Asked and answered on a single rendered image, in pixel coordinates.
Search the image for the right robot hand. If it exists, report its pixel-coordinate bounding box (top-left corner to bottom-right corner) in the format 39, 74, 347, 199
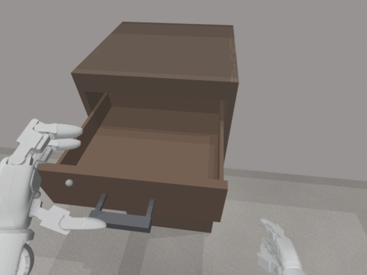
257, 218, 302, 275

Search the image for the robot left forearm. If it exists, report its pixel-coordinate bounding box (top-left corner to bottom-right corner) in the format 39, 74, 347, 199
0, 229, 34, 275

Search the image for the drawer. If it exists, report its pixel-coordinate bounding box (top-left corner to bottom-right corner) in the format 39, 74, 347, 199
37, 93, 228, 222

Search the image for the cabinet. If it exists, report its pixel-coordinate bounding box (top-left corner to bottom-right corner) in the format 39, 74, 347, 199
71, 22, 239, 233

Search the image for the left robot hand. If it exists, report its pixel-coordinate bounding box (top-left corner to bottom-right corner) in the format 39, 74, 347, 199
0, 119, 107, 235

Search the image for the handle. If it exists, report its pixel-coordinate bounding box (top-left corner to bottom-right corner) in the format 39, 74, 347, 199
89, 193, 155, 233

